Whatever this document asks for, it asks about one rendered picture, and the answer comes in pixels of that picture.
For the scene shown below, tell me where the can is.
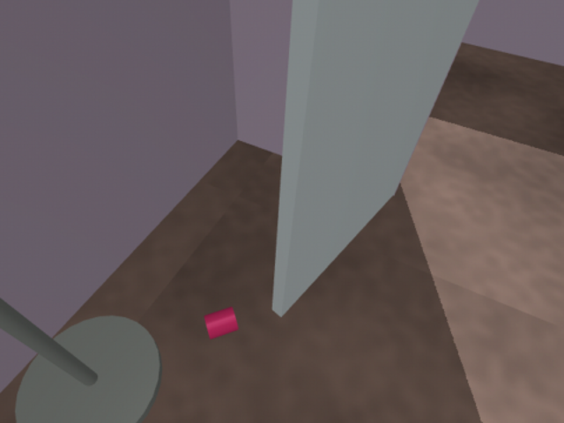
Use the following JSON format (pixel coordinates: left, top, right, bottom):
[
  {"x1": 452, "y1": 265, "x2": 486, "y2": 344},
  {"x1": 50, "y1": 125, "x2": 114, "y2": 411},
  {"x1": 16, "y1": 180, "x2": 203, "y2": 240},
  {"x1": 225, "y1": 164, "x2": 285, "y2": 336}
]
[{"x1": 204, "y1": 307, "x2": 238, "y2": 339}]

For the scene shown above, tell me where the coat stand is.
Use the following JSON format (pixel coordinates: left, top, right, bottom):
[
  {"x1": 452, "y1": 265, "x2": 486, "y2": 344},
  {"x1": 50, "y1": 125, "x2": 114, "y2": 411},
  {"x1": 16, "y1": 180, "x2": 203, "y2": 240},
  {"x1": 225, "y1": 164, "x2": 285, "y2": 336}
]
[{"x1": 0, "y1": 298, "x2": 162, "y2": 423}]

